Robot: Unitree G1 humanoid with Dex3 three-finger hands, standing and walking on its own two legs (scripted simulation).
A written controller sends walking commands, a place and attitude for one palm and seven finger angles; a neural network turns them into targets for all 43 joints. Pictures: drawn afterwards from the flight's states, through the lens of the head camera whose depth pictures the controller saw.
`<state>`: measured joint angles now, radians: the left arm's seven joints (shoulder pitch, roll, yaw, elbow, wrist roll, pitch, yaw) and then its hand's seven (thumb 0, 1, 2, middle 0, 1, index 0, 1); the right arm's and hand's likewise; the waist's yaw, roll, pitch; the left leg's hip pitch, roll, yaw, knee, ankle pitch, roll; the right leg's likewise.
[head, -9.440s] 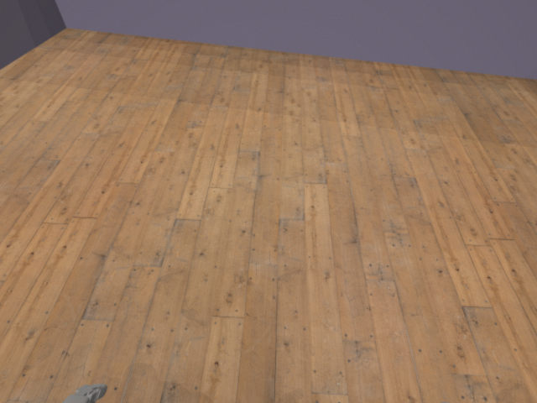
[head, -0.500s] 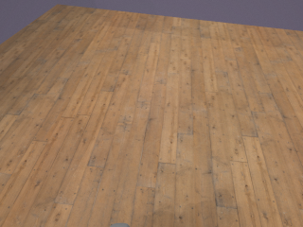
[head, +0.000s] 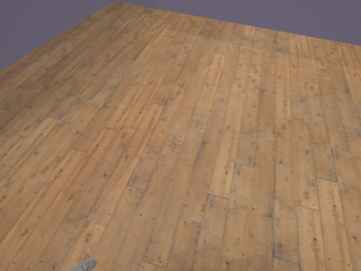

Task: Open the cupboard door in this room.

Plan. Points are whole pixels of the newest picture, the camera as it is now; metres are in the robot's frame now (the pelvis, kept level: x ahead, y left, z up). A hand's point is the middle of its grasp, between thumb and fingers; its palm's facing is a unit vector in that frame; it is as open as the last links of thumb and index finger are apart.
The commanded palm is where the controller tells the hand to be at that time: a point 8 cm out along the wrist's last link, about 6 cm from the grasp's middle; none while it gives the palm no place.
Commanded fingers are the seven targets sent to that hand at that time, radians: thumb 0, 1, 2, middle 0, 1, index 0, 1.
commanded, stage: turn or walk to find it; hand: left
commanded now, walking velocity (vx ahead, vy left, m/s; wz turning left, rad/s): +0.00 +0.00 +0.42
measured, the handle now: out of the picture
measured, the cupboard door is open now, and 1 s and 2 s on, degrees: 0 0 0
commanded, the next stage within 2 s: none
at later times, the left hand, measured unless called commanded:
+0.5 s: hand out of the picture -0.06 +0.20 -0.18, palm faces +0.30 -0.92 -0.24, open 7.3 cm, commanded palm none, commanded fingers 0.00 0.90 0.90 -0.20 -0.30 -0.20 -0.30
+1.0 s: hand out of the picture -0.04 +0.21 -0.15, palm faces +0.43 -0.86 -0.27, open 7.3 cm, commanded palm none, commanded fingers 0.00 0.90 0.90 -0.20 -0.30 -0.20 -0.30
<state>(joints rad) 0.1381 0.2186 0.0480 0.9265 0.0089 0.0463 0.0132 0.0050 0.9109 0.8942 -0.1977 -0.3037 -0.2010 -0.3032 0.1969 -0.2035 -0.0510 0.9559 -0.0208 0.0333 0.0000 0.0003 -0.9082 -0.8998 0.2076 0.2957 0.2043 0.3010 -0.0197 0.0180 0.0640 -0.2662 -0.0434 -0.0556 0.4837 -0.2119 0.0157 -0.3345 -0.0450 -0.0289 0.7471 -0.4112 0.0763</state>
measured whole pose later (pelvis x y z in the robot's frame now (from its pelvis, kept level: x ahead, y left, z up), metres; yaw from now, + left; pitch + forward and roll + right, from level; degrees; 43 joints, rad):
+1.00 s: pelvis -0.06 -0.02 -0.01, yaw +26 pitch -1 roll +1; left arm 0.14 0.19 0.04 0.91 0.01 0.02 0.01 0.00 0.91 0.89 -0.20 -0.30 -0.20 -0.30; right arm 0.22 -0.22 -0.07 0.96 -0.01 0.05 0.00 0.00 -0.91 -0.90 0.21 0.30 0.20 0.30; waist -0.03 0.05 0.06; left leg -0.33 -0.05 -0.09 0.56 -0.23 0.00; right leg -0.26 -0.02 -0.06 0.56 -0.29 0.02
